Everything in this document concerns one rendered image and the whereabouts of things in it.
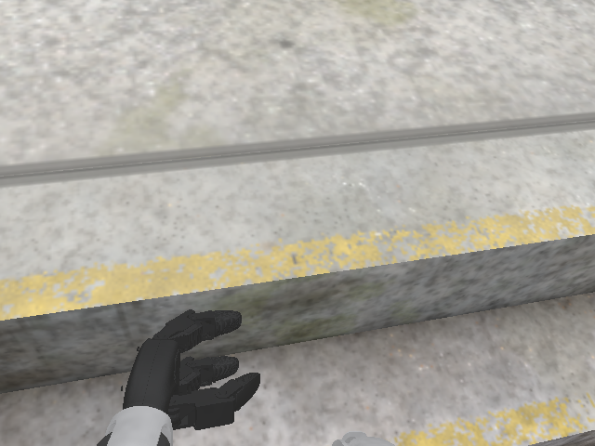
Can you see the robot left hand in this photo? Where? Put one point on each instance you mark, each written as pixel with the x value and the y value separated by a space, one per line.
pixel 160 380

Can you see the right robot shin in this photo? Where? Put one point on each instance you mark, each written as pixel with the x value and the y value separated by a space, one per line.
pixel 354 434

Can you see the left robot forearm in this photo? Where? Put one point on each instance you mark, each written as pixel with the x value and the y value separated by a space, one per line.
pixel 139 426

